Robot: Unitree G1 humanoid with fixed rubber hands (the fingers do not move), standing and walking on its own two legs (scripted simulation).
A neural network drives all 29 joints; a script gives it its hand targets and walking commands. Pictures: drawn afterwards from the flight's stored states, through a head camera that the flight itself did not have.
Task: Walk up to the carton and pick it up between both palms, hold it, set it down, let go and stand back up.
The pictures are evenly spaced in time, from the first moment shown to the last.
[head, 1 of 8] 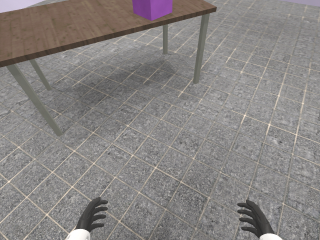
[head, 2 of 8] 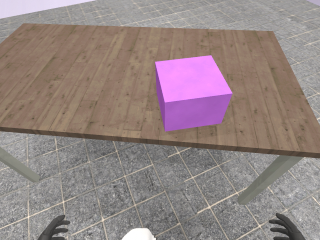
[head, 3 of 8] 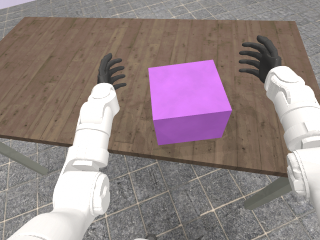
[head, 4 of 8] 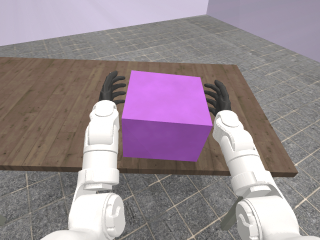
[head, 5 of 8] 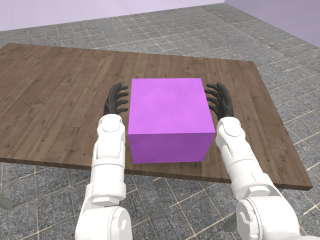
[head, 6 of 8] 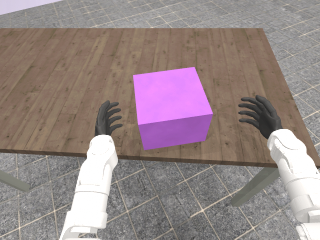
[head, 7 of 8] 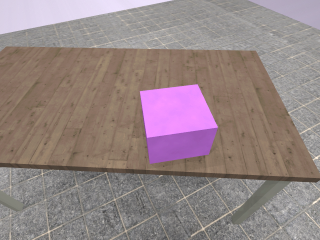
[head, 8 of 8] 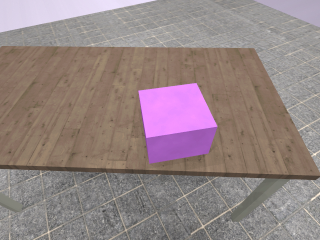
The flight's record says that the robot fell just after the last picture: no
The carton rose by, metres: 0.15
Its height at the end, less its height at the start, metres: +0.00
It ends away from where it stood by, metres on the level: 0.02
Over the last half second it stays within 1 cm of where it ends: yes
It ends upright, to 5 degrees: yes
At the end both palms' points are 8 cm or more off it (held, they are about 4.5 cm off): yes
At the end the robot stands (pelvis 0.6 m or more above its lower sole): yes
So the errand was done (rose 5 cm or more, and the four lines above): yes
